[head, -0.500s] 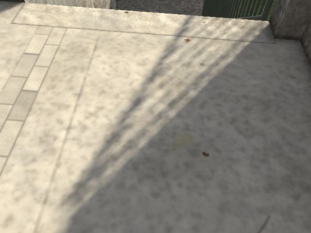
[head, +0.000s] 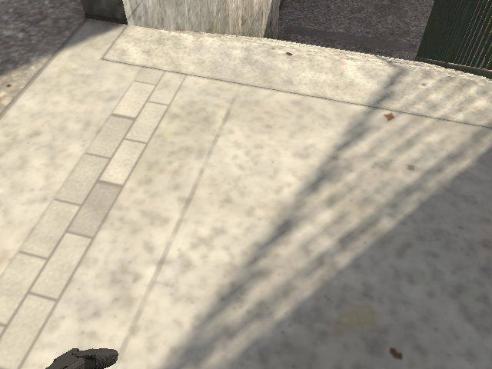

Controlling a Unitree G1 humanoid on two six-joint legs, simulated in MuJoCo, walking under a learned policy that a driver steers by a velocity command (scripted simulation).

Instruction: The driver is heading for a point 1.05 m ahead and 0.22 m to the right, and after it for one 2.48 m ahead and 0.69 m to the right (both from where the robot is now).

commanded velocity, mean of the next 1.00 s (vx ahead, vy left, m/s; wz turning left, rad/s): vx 0.50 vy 0.00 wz -0.25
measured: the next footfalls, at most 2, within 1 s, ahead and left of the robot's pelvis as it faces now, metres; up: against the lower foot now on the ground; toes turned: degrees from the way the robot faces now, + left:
left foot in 0.44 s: +0.39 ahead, +0.16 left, +0.00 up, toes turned -1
right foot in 0.96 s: +0.62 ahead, -0.15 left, +0.00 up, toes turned -23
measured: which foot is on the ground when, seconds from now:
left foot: up 0.00-0.42, down 0.44-0.98, up 1.00-1.00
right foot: down 0.00-0.44, up 0.46-0.94, down 0.96-1.00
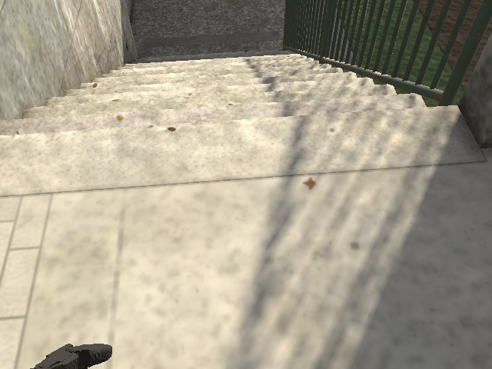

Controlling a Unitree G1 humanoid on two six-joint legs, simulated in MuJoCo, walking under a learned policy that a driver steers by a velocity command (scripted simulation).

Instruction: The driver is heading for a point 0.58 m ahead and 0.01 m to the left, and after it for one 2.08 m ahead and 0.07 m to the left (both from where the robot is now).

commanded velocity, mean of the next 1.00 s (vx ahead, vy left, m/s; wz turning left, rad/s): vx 0.40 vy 0.00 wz -0.16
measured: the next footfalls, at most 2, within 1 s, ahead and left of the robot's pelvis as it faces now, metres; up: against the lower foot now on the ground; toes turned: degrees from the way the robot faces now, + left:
left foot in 0.48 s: +0.45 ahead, +0.08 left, +0.00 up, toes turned -15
right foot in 0.92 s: +0.60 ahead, -0.16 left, +0.00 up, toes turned -4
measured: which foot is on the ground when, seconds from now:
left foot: up 0.00-0.46, down 0.48-0.94, up 0.96-1.00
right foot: down 0.00-0.50, up 0.52-0.90, down 0.92-1.00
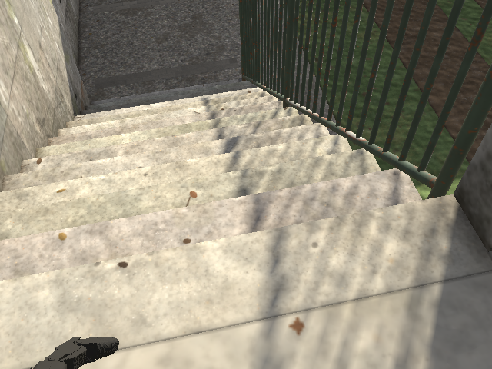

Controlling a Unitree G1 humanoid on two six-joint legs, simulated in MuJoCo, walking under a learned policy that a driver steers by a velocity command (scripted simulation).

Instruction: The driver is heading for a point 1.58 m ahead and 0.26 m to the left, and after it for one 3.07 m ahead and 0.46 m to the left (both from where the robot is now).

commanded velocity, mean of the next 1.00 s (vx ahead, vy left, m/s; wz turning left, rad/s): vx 0.02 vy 0.00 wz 0.34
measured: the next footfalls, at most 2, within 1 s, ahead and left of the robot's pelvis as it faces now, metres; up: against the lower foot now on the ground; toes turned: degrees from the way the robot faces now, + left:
left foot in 0.34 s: +0.05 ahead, +0.14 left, +0.00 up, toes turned +15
right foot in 0.80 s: +0.12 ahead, -0.08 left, +0.00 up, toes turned +24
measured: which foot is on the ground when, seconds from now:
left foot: up 0.00-0.32, down 0.34-1.00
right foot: down 0.00-0.34, up 0.36-0.78, down 0.80-1.00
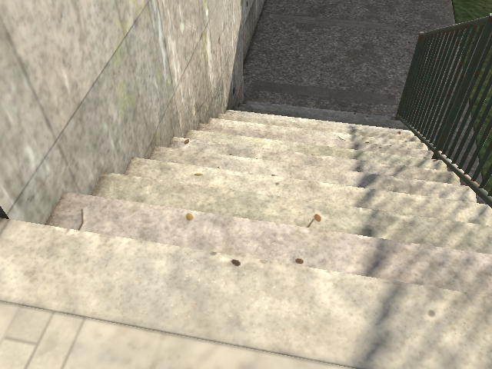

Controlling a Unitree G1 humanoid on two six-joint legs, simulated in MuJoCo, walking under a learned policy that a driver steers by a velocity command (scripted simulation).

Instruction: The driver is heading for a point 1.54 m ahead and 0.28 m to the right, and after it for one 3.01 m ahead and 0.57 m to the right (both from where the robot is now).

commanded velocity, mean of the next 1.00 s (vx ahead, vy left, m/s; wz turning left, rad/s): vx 0.30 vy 0.00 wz -0.31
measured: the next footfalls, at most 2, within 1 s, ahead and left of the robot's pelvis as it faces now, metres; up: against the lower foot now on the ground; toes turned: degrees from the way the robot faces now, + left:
right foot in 0.44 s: +0.02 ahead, -0.16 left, +0.00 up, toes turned -16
left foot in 0.86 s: +0.42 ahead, -0.10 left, +0.00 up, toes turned -20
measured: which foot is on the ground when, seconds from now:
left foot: down 0.00-0.44, up 0.46-0.84, down 0.86-1.00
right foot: down 0.00-0.12, up 0.14-0.42, down 0.44-0.88, up 0.90-1.00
